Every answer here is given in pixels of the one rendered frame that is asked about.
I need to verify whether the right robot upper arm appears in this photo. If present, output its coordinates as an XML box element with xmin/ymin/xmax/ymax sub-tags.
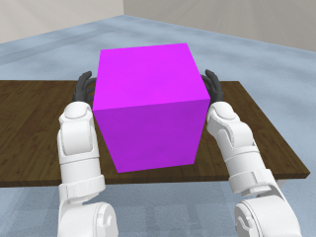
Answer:
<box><xmin>234</xmin><ymin>195</ymin><xmax>302</xmax><ymax>237</ymax></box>

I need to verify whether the left robot upper arm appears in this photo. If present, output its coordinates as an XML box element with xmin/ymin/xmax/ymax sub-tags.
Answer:
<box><xmin>58</xmin><ymin>201</ymin><xmax>119</xmax><ymax>237</ymax></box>

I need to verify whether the table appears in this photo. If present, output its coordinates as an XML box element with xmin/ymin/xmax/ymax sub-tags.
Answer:
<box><xmin>0</xmin><ymin>80</ymin><xmax>310</xmax><ymax>232</ymax></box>

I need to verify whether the left robot hand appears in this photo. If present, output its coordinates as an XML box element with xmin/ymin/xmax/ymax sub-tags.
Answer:
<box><xmin>71</xmin><ymin>71</ymin><xmax>97</xmax><ymax>110</ymax></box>

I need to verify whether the carton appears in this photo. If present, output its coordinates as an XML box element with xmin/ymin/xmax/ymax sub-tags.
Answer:
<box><xmin>92</xmin><ymin>42</ymin><xmax>210</xmax><ymax>173</ymax></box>

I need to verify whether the robot left forearm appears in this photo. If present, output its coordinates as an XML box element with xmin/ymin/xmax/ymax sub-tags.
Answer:
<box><xmin>57</xmin><ymin>102</ymin><xmax>106</xmax><ymax>237</ymax></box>

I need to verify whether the right robot hand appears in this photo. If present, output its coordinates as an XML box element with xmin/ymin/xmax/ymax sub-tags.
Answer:
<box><xmin>200</xmin><ymin>69</ymin><xmax>224</xmax><ymax>112</ymax></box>

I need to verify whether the robot right forearm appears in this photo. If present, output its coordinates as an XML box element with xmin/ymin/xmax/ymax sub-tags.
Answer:
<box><xmin>206</xmin><ymin>102</ymin><xmax>301</xmax><ymax>233</ymax></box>

